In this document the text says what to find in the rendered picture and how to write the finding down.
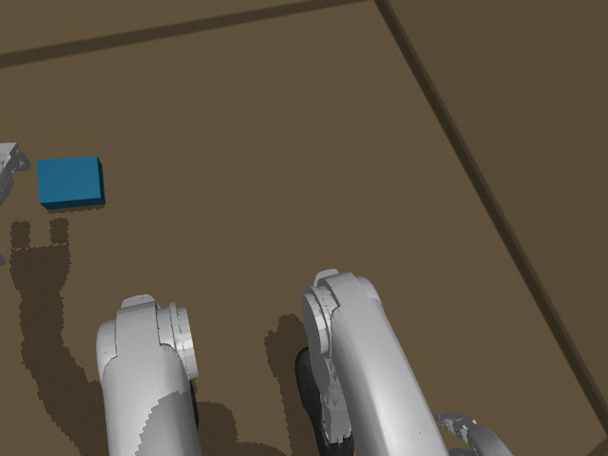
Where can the left robot hand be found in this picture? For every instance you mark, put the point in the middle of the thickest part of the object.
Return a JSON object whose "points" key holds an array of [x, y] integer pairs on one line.
{"points": [[11, 160]]}

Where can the right robot hand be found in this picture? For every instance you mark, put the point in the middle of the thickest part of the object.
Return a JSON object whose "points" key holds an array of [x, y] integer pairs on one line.
{"points": [[482, 440]]}

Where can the right robot foot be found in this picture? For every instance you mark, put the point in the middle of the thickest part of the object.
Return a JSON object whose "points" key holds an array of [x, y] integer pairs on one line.
{"points": [[310, 398]]}

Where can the small box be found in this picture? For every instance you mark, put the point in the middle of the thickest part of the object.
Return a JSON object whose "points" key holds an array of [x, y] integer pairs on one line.
{"points": [[70, 182]]}

